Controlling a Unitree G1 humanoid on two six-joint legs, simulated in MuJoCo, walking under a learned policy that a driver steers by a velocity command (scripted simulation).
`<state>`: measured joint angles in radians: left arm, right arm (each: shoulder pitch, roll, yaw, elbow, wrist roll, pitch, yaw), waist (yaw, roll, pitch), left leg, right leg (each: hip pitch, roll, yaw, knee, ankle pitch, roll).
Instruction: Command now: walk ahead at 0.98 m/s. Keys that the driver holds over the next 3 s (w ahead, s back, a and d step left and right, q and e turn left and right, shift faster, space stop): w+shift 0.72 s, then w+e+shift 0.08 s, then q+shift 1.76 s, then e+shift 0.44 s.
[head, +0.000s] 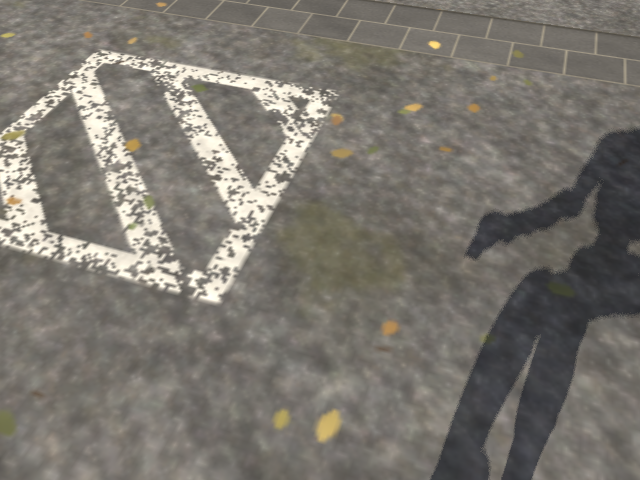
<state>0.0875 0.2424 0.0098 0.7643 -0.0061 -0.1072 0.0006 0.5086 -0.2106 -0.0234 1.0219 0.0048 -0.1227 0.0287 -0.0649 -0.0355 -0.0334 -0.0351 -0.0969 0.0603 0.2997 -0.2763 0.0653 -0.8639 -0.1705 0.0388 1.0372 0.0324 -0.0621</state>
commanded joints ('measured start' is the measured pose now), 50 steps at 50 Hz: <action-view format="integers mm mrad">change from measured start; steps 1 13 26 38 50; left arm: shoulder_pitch -92 467 352 511 -31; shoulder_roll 28 177 105 36 42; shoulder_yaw -2 77 36 -1 15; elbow -66 48 112 130 -82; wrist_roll -4 -2 -9 -41 23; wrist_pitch -20 -14 -43 -26 -13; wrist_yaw -15 -35 -12 -16 -7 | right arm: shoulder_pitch -65 -5 -521 63 -160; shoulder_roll -134 -117 -76 -254 -207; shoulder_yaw -12 10 18 -74 -50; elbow -89 -137 -327 -224 -168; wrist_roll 15 47 1 -8 16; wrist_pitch -32 -30 1 3 7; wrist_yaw -23 -9 -7 8 -26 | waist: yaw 30 231 107 -101 53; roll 19 -250 33 327 67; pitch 170 -381 174 -465 50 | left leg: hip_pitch -267 -706 -639 590 -287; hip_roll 226 80 236 464 153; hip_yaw -124 -250 -50 -983 -125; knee -258 1224 464 -18 -47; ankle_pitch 160 -114 515 -578 751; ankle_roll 140 59 -26 255 125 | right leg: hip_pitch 186 1384 588 185 425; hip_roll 26 -170 53 211 174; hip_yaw -52 842 25 163 -49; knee -260 -782 -988 453 -398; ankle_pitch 236 -848 -102 -455 78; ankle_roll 14 -253 -144 -33 77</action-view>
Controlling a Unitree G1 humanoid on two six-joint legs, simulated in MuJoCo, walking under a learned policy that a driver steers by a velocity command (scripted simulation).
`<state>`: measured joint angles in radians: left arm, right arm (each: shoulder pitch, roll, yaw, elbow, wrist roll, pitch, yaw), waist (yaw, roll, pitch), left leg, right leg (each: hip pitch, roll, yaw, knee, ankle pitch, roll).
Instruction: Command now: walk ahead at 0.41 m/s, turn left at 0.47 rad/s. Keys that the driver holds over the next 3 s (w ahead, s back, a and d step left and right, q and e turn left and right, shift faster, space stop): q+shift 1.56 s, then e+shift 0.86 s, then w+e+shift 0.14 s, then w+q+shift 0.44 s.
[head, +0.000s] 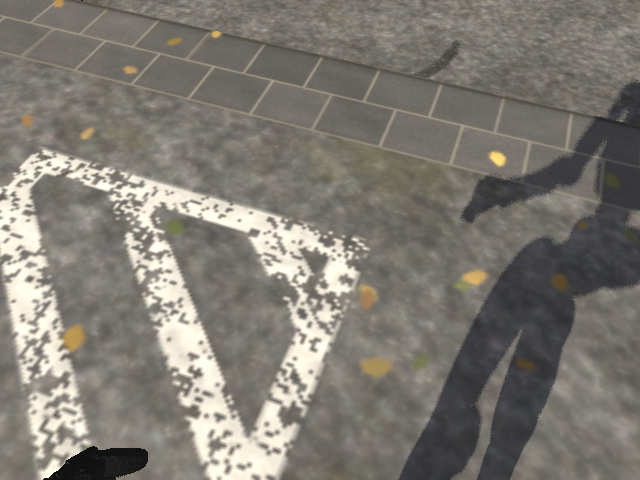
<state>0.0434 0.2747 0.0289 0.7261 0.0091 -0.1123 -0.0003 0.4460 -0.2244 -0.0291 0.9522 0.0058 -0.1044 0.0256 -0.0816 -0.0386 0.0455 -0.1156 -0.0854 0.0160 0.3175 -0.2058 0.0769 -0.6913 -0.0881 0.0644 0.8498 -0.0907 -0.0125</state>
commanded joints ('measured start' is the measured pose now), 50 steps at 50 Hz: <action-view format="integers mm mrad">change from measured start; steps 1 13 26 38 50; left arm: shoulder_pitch -27 -2 -46 -35 -15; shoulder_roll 22 57 178 108 129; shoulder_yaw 0 18 89 95 92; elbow -61 -100 -31 -32 -40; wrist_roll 4 13 -17 3 -22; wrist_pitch -8 68 91 94 65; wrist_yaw -9 25 19 38 -3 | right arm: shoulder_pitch -64 -24 -185 -255 -282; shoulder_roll -210 -211 -172 -244 -276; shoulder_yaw -50 -81 -94 -103 -120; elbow -93 -226 -341 -425 -492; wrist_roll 21 22 17 2 18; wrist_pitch -1 152 190 119 150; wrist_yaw -29 -69 -20 -72 -64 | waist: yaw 54 50 42 103 76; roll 84 -62 -96 153 233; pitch -40 -211 -173 -173 -166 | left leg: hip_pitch -184 -538 -230 -57 -55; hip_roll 149 154 167 259 181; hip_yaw -110 -93 68 -385 -636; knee -50 1060 444 37 114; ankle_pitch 603 -272 -86 198 218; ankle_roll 99 -154 -55 118 106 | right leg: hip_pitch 276 543 484 14 280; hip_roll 116 -246 -278 105 173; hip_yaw -67 238 -166 32 88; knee -282 -538 -578 228 -300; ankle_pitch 269 52 -18 -177 -221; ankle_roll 30 -213 -161 59 54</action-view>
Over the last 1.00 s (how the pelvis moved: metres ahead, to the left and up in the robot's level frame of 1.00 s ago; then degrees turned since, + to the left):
0.90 0.01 0.01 2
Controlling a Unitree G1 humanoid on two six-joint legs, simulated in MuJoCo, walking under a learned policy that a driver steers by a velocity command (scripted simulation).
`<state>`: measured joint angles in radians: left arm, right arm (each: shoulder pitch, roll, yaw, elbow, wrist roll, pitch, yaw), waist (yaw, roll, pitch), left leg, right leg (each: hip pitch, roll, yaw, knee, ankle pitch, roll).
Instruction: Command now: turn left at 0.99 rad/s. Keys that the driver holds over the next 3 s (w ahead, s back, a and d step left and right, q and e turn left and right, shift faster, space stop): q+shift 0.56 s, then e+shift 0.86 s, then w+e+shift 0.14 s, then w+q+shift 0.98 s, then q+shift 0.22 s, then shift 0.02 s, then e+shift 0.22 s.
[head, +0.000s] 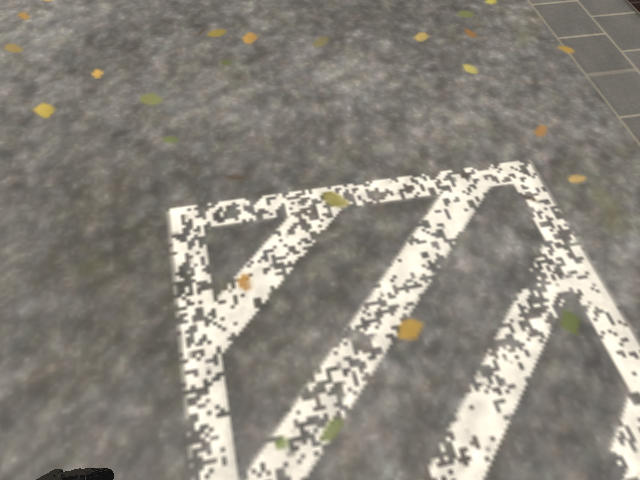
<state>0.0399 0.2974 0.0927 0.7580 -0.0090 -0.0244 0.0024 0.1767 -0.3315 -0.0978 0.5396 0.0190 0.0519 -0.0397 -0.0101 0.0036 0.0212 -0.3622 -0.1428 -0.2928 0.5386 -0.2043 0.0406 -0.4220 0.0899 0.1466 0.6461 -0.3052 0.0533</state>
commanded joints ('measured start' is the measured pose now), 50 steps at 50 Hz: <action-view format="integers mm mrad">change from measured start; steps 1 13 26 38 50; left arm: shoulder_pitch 17 57 12 74 139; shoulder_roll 114 139 49 73 84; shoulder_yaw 33 25 8 -15 0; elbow -65 -100 -170 -63 -149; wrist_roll -4 32 38 -4 -27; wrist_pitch -25 27 7 47 60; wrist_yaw -8 47 -10 -6 -39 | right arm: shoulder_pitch -33 -34 150 -54 -91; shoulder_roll -166 -94 -349 -52 -112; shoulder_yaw -49 -20 -101 29 -17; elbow -85 -96 -70 22 58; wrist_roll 11 12 -28 -64 -15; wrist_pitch -4 -1 -10 -67 -32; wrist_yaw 3 36 33 16 7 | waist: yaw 23 59 -12 -4 5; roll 186 -145 369 145 106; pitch -140 -55 -214 -96 -91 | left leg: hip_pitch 169 -378 485 154 323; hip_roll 215 211 517 342 465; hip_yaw -329 260 -320 191 238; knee -89 586 -134 -222 -66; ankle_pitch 202 -138 585 263 531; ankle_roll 126 -144 326 163 161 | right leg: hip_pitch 80 397 -328 19 -19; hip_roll -13 -358 -118 -185 -141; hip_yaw -6 -55 -229 -137 -242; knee -189 -364 541 207 56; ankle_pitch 47 390 -386 43 -78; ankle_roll -20 -277 39 25 -33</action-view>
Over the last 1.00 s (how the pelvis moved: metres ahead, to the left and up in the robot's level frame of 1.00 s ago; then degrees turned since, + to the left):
0.20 0.02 -0.01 53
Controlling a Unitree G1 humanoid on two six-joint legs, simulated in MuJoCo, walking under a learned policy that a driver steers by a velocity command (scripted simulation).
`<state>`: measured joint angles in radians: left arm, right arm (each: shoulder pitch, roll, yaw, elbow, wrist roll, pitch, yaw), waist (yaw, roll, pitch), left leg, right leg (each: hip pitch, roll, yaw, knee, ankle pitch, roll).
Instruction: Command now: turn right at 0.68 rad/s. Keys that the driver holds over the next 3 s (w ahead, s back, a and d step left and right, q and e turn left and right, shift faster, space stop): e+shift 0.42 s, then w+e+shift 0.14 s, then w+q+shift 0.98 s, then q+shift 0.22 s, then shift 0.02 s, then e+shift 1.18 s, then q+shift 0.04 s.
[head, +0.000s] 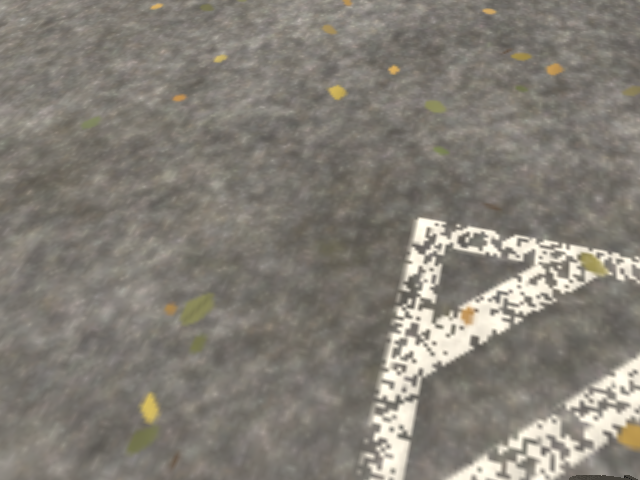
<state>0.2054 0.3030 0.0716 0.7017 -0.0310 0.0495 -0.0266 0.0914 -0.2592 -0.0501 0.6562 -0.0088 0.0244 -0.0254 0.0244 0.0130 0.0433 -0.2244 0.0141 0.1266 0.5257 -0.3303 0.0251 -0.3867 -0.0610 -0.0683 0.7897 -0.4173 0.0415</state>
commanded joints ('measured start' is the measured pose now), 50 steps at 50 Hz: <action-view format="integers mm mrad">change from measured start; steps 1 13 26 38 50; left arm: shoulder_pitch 7 1 -61 -214 255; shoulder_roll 77 213 179 37 147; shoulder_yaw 25 58 37 -32 37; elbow -90 -161 -208 -260 -125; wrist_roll -4 2 2 25 28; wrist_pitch -13 -21 -19 -167 -159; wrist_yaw -13 66 53 25 29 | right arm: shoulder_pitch -16 -56 2 321 292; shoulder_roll -183 -122 -171 -155 -113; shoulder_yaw -68 -50 -85 -34 3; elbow -56 -57 -18 59 -8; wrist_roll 25 4 61 36 97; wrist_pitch -3 -45 -113 -126 -132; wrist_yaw -8 -1 37 28 11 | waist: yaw -6 -21 -61 -116 131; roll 96 -96 -208 121 -258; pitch -126 -157 -82 56 -227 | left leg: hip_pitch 164 -440 58 93 -757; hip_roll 289 -65 -76 149 50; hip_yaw -139 -234 -249 -578 -267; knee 2 477 -95 -391 839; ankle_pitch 640 1 85 -99 -84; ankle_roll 142 -127 -68 197 9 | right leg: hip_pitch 16 370 22 -356 787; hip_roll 34 -102 13 21 -357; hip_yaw -47 421 677 116 780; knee -190 -395 -391 63 -512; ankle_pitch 117 774 -205 222 -389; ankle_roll -41 -268 -208 -28 -238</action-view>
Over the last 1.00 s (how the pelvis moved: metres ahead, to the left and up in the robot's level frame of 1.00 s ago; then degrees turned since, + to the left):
0.05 0.05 -0.01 26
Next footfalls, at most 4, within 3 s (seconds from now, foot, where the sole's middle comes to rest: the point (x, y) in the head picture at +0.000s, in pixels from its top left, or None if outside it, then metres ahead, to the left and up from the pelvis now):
0.04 right None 0.03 -0.11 -0.77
0.54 left None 0.20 0.04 -0.77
0.94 right None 0.25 -0.34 -0.77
1.38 left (455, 349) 0.74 -0.23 -0.77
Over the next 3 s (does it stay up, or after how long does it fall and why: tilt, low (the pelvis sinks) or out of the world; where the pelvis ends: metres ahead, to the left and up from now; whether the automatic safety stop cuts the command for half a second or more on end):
stays up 1.03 -0.32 0.01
